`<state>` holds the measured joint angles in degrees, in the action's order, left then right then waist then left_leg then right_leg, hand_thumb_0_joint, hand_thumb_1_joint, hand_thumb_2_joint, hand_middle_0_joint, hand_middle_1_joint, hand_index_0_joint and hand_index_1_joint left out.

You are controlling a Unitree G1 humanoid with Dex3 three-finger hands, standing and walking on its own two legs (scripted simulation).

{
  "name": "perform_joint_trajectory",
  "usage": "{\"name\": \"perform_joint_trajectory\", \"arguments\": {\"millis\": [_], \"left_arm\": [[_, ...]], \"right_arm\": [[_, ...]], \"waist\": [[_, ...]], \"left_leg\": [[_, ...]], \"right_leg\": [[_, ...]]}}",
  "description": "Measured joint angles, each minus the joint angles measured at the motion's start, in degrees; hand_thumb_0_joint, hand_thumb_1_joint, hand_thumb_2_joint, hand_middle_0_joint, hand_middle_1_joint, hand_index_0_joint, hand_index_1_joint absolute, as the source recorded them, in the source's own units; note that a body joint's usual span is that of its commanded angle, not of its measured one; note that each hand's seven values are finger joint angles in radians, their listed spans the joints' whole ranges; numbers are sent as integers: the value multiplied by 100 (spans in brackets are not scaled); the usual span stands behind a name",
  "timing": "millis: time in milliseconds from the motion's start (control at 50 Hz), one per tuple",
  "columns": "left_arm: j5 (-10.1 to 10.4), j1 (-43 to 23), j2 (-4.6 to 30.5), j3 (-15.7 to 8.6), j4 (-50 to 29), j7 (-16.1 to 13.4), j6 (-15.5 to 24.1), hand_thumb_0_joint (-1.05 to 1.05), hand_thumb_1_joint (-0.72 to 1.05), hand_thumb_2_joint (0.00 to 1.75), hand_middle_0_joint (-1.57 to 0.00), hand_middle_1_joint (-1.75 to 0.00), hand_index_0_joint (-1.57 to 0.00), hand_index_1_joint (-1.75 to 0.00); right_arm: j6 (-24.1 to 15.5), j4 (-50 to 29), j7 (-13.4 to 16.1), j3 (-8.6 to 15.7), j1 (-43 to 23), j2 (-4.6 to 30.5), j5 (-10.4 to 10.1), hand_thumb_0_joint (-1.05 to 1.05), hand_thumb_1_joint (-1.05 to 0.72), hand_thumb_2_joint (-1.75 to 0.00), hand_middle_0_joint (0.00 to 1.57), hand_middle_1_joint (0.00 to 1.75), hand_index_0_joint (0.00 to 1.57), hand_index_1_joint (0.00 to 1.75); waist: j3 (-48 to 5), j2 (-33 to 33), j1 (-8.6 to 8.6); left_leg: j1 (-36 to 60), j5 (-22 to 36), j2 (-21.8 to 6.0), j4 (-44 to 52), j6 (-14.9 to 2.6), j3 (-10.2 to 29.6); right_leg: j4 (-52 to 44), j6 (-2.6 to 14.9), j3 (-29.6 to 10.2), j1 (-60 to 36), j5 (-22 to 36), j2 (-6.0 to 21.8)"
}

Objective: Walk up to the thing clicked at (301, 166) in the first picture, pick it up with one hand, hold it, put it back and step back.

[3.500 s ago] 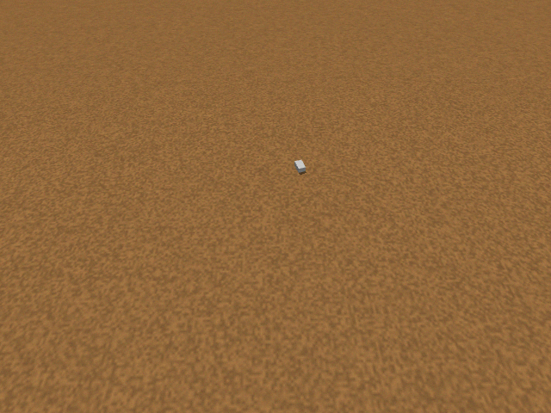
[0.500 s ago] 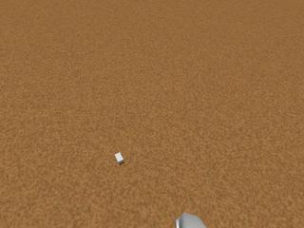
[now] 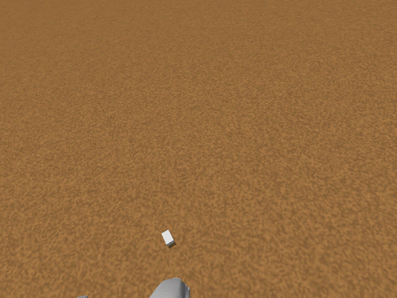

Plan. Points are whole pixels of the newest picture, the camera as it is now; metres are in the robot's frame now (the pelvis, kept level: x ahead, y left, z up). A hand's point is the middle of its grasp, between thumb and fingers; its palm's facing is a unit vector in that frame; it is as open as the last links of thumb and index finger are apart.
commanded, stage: walk up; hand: left
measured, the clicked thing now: (167, 237) +0.50 +0.28 -0.76
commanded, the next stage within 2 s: none
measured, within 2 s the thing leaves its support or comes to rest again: neither
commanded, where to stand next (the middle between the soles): +0.12 +0.04 m, yaw +1 degrees
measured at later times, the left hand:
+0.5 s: hand out of the picture +0.09 +0.29 -0.17, palm faces -0.02 -0.94 -0.34, open 7.4 cm
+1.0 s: hand (99, 295) +0.15 +0.28 -0.15, palm faces -0.03 -0.94 -0.33, open 7.4 cm
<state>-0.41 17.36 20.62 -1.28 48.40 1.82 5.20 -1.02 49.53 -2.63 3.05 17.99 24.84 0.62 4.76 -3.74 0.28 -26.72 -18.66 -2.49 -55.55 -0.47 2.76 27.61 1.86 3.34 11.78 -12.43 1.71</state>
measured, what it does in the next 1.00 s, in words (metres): steps on the spot: left foot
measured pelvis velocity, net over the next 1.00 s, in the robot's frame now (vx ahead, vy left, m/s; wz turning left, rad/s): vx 0.06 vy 0.03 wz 0.01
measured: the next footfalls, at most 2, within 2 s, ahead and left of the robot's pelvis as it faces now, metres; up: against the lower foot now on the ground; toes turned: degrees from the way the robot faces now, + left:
left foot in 0.18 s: +0.16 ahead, +0.16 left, +0.00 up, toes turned +3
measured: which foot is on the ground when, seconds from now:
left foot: up 0.00-0.16, down 0.18-1.00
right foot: down 0.00-1.00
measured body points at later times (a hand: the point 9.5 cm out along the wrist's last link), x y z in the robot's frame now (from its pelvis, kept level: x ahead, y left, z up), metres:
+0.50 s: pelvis +0.05 +0.03 -0.01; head +0.07 +0.04 +0.44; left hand +0.09 +0.34 -0.15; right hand +0.17 -0.25 -0.13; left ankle +0.12 +0.16 -0.74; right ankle +0.04 -0.11 -0.74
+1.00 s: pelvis +0.06 +0.03 +0.00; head +0.07 +0.03 +0.45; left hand +0.15 +0.33 -0.13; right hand +0.13 -0.28 -0.13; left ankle +0.12 +0.16 -0.74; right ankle +0.04 -0.11 -0.74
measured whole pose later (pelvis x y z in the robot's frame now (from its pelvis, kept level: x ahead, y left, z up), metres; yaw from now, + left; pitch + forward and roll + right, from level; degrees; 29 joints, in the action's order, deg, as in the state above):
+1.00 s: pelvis +0.06 +0.03 +0.00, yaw +0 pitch -3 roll -1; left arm -0.3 5.1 20.1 0.0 64.8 0.5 1.2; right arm 0.0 66.8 -0.9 0.4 4.8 20.4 0.5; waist 3.5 -0.1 -0.9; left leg -12.3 -6.1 -2.6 -20.9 0.9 -1.8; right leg 20.0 -1.2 1.0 4.0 -13.4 1.1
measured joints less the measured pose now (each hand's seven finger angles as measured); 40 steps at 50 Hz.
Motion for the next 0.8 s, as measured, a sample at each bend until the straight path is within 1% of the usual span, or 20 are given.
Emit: {"name": "perform_joint_trajectory", "arguments": {"millis": [60,100,160,180,200,220,240,280,300,320,360,380,400,420,440,480,640,800], "left_arm": [[-41,3,51,-6,12,-34,-85,1,90,90,-20,-30,-20,-30],[-49,-56,93,-4,34,-62,-132,1,90,90,-20,-30,-20,-30],[-5,-172,160,14,88,-91,-239,1,90,90,-20,-30,-20,-30],[15,-219,190,23,117,-100,-289,1,90,90,-20,-30,-20,-30],[38,-323,238,15,175,-119,-349,1,90,90,-20,-30,-20,-30],[80,-425,257,6,223,-143,-409,1,90,90,-20,-30,-20,-30],[121,-502,257,9,254,-168,-457,1,90,90,-20,-30,-20,-30],[137,-606,244,46,351,-190,-511,1,91,90,-20,-30,-20,-30],[134,-641,240,62,417,-182,-525,1,91,90,-20,-30,-20,-30],[131,-660,233,72,483,-170,-529,1,91,90,-20,-30,-20,-30],[116,-669,204,89,621,-151,-503,1,91,90,-20,-30,-20,-30],[104,-665,186,93,698,-151,-483,1,91,90,-20,-30,-20,-30],[86,-678,147,93,793,-163,-467,1,91,90,-20,-30,-20,-30],[62,-687,99,98,887,-177,-457,1,91,90,-20,-30,-20,-30],[35,-671,67,111,964,-185,-447,1,91,90,-20,-30,-20,-30],[5,-607,73,138,1094,-166,-447,1,91,90,-20,-30,-20,-30],[1,-624,66,154,1507,-134,-362,1,91,90,-20,-30,-20,-30],[-5,-880,-10,159,1641,-128,-358,1,91,90,-20,-30,-20,-30]], "right_arm": [[2,73,39,23,-91,-13,24,1,-90,-90,20,30,20,30],[4,164,71,22,-181,-42,30,1,-90,-90,20,30,20,30],[-22,297,137,1,-303,-108,25,1,-90,-90,20,30,20,30],[-52,340,162,-1,-328,-145,31,1,-90,-90,20,30,20,30],[-75,402,196,-7,-393,-242,44,1,-90,-90,20,30,20,30],[-90,427,213,-44,-448,-321,63,1,-90,-90,20,30,20,30],[-99,431,212,-97,-505,-377,59,1,-90,-90,20,30,20,30],[-87,441,205,-181,-647,-458,56,1,-90,-90,20,30,20,30],[-70,444,210,-212,-722,-493,60,1,-90,-90,20,30,20,30],[-56,443,215,-238,-794,-518,69,1,-90,-90,20,30,20,30],[-39,443,215,-271,-932,-528,59,1,-90,-90,20,30,20,30],[-22,454,212,-282,-1008,-519,44,1,-90,-90,20,30,20,30],[1,479,212,-284,-1095,-500,23,1,-90,-90,20,30,20,30],[29,513,215,-285,-1169,-481,-2,1,-90,-90,20,30,20,30],[54,554,218,-288,-1221,-480,-26,1,-90,-90,20,30,20,30],[79,644,210,-310,-1295,-527,-60,1,-90,-90,20,30,20,30],[71,1053,138,-343,-1532,-511,-56,1,-90,-90,20,30,20,30],[98,1422,140,-282,-1530,-415,-44,1,-90,-90,20,30,20,30]], "waist": [[11,35,4],[58,73,26],[116,179,49],[112,247,27],[160,440,17],[204,579,38],[240,645,48],[278,680,20],[272,694,5],[255,702,-2],[208,677,1],[188,647,11],[198,565,16],[207,453,16],[177,373,25],[57,359,61],[-148,183,102],[-145,159,36]], "left_leg": [[-55,279,-137,747,120,-76],[34,542,-181,1226,163,-146],[400,1003,-111,1888,115,-283],[549,851,-60,2089,106,-316],[580,731,65,2095,92,-372],[564,705,133,2046,71,-422],[541,698,142,2001,44,-440],[521,710,107,1991,-4,-420],[520,728,95,2027,-14,-418],[519,745,87,2064,-16,-427],[490,738,70,2064,-10,-450],[469,712,58,2022,-4,-461],[467,682,19,1970,7,-440],[489,663,-32,1943,20,-392],[526,670,-64,1973,34,-361],[647,748,-39,2177,56,-393],[1021,999,-9,2761,113,-386],[1295,1186,-7,3208,140,-417]], "right_leg": [[14,-34,39,-98,-122,-17],[177,-78,63,-76,-268,-37],[661,-166,80,63,-614,-24],[892,-208,93,145,-772,22],[1123,-209,56,226,-910,159],[1295,-153,-74,310,-1018,184],[1452,-99,-199,388,-1263,116],[1668,-35,-261,485,-1680,-1],[1692,-14,-274,508,-1764,-21],[1628,-2,-281,502,-1740,-19],[1239,-9,-274,379,-1396,10],[962,-48,-274,275,-1096,14],[789,-158,-255,193,-751,-17],[677,-249,-214,103,-645,-70],[575,-304,-188,28,-608,-104],[467,-338,-209,-39,-593,-76],[0,-299,-180,-361,-422,-61],[-427,-296,-196,-611,-233,-65]]}}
